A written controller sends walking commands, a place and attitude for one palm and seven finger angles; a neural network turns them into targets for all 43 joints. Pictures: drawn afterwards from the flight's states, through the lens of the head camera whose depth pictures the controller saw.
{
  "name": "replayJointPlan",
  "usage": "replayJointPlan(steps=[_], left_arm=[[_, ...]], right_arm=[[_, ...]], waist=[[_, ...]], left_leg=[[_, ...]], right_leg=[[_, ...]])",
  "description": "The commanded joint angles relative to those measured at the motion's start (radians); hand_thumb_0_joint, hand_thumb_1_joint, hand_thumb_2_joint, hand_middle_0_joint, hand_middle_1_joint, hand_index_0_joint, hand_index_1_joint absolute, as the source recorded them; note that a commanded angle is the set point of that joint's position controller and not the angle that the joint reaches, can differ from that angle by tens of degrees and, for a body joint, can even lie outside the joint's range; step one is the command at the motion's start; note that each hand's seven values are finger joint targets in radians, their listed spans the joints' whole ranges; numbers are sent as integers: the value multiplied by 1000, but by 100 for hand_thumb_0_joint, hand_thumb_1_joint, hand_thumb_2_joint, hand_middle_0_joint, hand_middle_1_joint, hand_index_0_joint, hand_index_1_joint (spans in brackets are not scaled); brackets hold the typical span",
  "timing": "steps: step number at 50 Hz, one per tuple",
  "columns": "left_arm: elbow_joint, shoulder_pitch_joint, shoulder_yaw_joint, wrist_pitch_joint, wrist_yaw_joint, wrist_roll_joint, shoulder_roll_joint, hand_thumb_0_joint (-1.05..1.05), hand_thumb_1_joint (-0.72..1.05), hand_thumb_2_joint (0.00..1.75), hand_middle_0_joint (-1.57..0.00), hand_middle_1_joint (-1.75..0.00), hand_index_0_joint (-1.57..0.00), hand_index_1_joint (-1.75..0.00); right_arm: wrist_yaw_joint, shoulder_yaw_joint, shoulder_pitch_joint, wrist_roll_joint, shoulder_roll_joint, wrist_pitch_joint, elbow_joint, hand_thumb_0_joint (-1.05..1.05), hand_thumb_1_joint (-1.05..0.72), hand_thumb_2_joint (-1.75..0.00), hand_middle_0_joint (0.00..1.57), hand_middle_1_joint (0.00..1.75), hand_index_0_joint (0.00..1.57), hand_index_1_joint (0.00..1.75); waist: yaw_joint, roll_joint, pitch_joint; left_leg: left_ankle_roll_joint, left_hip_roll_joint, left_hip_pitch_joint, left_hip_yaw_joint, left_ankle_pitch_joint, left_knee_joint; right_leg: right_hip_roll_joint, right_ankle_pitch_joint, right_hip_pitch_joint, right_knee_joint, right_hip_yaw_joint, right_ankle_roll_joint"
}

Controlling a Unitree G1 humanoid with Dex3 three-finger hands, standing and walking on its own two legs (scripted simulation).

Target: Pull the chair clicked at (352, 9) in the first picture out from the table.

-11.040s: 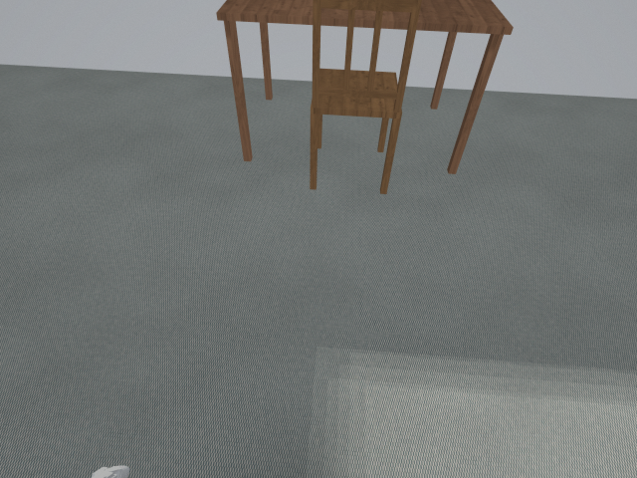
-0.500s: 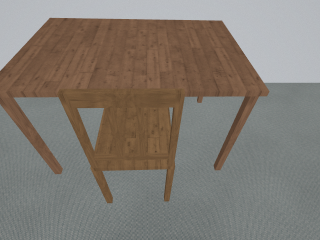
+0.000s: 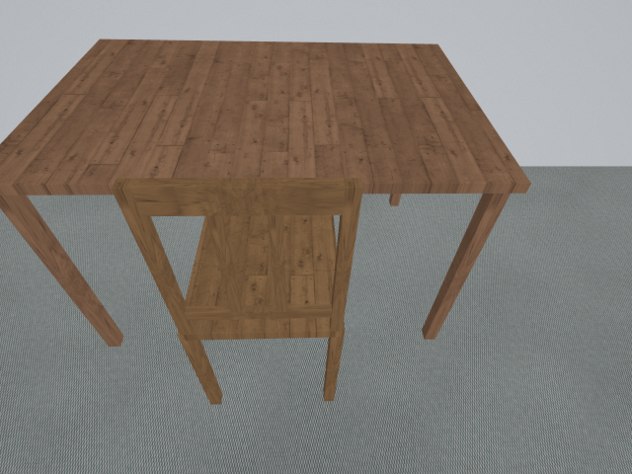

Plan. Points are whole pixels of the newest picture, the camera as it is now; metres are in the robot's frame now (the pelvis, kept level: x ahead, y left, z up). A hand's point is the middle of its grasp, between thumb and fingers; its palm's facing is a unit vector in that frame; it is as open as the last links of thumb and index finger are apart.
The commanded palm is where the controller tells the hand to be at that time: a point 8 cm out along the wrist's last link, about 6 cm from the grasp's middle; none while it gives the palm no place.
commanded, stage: shuffle to correct the standing spot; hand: left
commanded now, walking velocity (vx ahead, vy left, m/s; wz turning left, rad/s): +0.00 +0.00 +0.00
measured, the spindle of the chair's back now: (226, 267) +0.49 +0.21 -0.10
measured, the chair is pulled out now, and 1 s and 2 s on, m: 0.00 0.00 0.00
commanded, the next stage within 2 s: come to a stop and stand still in 0.30 s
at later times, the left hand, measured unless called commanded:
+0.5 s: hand out of the picture -0.03 +0.13 -0.19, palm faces +0.20 -0.97 -0.16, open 7.4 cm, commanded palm none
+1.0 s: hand out of the picture +0.08 +0.13 -0.17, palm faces +0.13 -0.97 -0.22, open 7.3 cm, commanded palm none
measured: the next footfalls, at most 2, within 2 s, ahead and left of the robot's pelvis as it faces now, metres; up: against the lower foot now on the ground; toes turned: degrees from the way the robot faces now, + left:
right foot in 0.76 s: +0.14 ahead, -0.14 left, +0.00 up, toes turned +5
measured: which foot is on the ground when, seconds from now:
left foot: down 0.00-1.00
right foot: down 0.00-0.54, up 0.56-0.74, down 0.76-1.00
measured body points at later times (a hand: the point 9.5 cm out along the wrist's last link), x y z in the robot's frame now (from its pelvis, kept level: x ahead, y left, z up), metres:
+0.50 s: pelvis +0.06 -0.01 -0.02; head +0.07 +0.00 +0.43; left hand -0.04 +0.18 -0.18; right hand +0.05 -0.22 -0.17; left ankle +0.03 +0.08 -0.74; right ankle -0.02 -0.12 -0.74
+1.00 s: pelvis +0.08 -0.04 +0.00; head +0.10 -0.05 +0.45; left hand +0.07 +0.19 -0.16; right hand +0.13 -0.27 -0.17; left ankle +0.05 +0.08 -0.74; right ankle +0.10 -0.14 -0.74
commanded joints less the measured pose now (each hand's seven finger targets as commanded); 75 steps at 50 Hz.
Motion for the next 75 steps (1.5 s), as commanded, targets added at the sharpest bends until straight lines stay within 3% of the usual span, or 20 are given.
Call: replayJointPlan(steps=[1, 10, 16, 19, 23, 24, 25, 26, 27, 28, 31, 35, 40, 43, 51, 69, 70, 71, 72, 75], left_arm=[[-5, 108, 11, -14, 8, 5, 80, 0, 90, 90, -20, -30, -20, -30], [-26, 102, 30, 2, -9, 21, 77, 0, 90, 90, -20, -30, -20, -30], [-17, 162, 40, -13, -8, 17, 87, 0, 90, 90, -20, -30, -20, -30], [9, 251, 60, -23, 6, 12, 136, 0, 90, 90, -20, -30, -20, -30], [10, 241, 53, -29, 22, 23, 105, 0, 90, 90, -20, -30, -20, -30], [-2, 185, 47, -27, 23, 19, 102, 0, 90, 90, -20, -30, -20, -30], [-17, 128, 44, -25, 23, 8, 103, 0, 90, 90, -20, -30, -20, -30], [-37, 108, 37, -25, 19, -8, 82, 0, 90, 90, -20, -30, -20, -30], [-48, 90, 25, -23, 23, -17, 57, 0, 90, 90, -20, -30, -20, -30], [-51, 90, 34, -8, 25, -2, 74, 0, 90, 90, -20, -30, -20, -30], [-31, 86, 30, 21, 20, 7, 53, 0, 90, 90, -20, -30, -20, -30], [-16, 135, 32, 30, 15, 8, 60, 0, 90, 90, -20, -30, -20, -30], [-62, 49, 36, 13, 8, 14, 133, 0, 90, 90, -20, -30, -20, -30], [-69, 11, 31, -3, 5, 10, 143, 0, 90, 90, -20, -30, -20, -30], [-65, -5, 29, -15, 2, 4, 165, 0, 90, 90, -20, -30, -20, -30], [-47, 24, 26, -9, -3, 3, 149, 0, 90, 90, -20, -30, -20, -30], [-10, 63, 26, -34, 37, 15, 170, 0, 90, 90, -20, -30, -20, -30], [-55, 31, 36, -38, 29, 8, 230, 0, 90, 90, -20, -30, -20, -30], [-70, -17, 30, -36, 20, 8, 203, 0, 90, 90, -20, -30, -20, -30], [-77, -49, 30, -25, 11, 6, 156, 0, 90, 90, -20, -30, -20, -30]], right_arm=[[-8, -14, 73, -1, -84, -15, -19, 0, -90, -90, 20, 30, 20, 30], [0, -37, 94, -12, -110, 4, -18, 0, -90, -90, 20, 30, 20, 30], [0, -40, 83, -9, -77, -8, -46, 0, -90, -90, 20, 30, 20, 30], [0, -36, 41, -17, -40, -14, -81, 0, -90, -90, 20, 30, 20, 30], [-2, -30, -10, -10, -23, -18, -101, 0, -90, -90, 20, 30, 20, 30], [-7, -25, 39, -7, -9, -19, -78, 0, -90, -90, 20, 30, 20, 30], [-12, -25, 158, -8, -25, -29, -36, 0, -90, -90, 20, 30, 20, 30], [-25, -37, 237, -13, -94, -37, -12, 0, -90, -90, 20, 30, 20, 30], [-33, -34, 267, -5, -123, -34, 2, 0, -90, -90, 20, 30, 20, 30], [-28, -31, 201, -3, -122, -21, -4, 0, -90, -90, 20, 30, 20, 30], [-33, -18, 53, -3, -106, -15, -41, 0, -90, -90, 20, 30, 20, 30], [-24, -34, -22, 2, -140, -7, -77, 0, -90, -90, 20, 30, 20, 30], [-2, -47, -32, 5, -104, 10, -94, 0, -90, -90, 20, 30, 20, 30], [0, -49, -10, 2, -94, 20, -83, 0, -90, -90, 20, 30, 20, 30], [2, -34, -7, -4, -116, 1, -63, 0, -90, -90, 20, 30, 20, 30], [4, -17, 64, -7, -97, 4, -25, 0, -90, -90, 20, 30, 20, 30], [11, -28, -78, -9, -135, -9, -89, 0, -90, -90, 20, 30, 20, 30], [10, -31, 13, -4, -80, 11, -131, 0, -90, -90, 20, 30, 20, 30], [10, -33, 34, -7, -82, 9, -121, 0, -90, -90, 20, 30, 20, 30], [14, -34, 105, -17, -99, 1, -118, 0, -90, -90, 20, 30, 20, 30]], waist=[[-3, 1, 96], [-6, 55, 177], [17, -29, 180], [42, -228, 127], [33, -66, 102], [-11, -47, 76], [-64, -19, 2], [-83, 102, -57], [-77, 232, -81], [-49, 140, -32], [0, 128, 131], [30, 53, 75], [-3, 40, 115], [-17, -102, 84], [-6, -43, -7], [-5, 7, 110], [36, 42, 125], [-35, 12, -9], [-48, 78, 11], [-56, 8, -2]], left_leg=[[7, 112, -15, -106, 126, -71], [57, 140, -147, -213, -361, -148], [58, 75, -235, -153, -180, 9], [23, 3, -384, 7, -167, 295], [18, 43, -382, -3, -265, 322], [13, 33, -228, 2, -162, 151], [19, 25, -28, -9, 183, 15], [84, 166, 172, -161, 646, 66], [177, 315, 238, -294, 1173, 53], [204, 340, 130, -216, 1061, 28], [178, 291, -26, -205, 868, -27], [124, 232, -60, -164, 590, -17], [10, 88, -107, -129, 6, -23], [-8, 76, -32, -86, 54, 25], [-20, 103, 13, -82, 148, -20], [-21, 93, -31, -74, 26, -56], [-57, 104, -156, -9, -30, 177], [-42, 75, -114, -66, -163, 208], [-36, 72, -66, -59, -132, 168], [-13, 92, -73, -85, -33, 97]], right_leg=[[-84, 139, -78, -77, 87, -30], [-45, -195, -156, 29, 5, -31], [-97, -141, -61, -16, 53, -56], [-249, 152, 132, -84, 205, -138], [-285, 766, 178, 30, 154, -198], [-247, 867, 101, 110, 89, -162], [-166, 867, 44, 259, 11, -105], [-70, 551, -128, 399, -52, -36], [-7, -210, -236, 497, -37, -5], [-25, -364, -188, 539, 25, -20], [-67, -299, -188, 413, 33, 4], [-57, -56, -70, 207, 2, 20], [-104, 159, -124, 15, 137, -25], [-117, 216, -140, -27, 151, -39], [-104, 322, -28, -41, 122, -31], [-77, 7, -105, -143, 130, -37], [-166, 526, -59, -69, 192, 26], [-229, 319, -45, -89, 256, -46], [-200, 110, -126, -100, 219, -89], [-97, -104, -165, -33, 140, -66]])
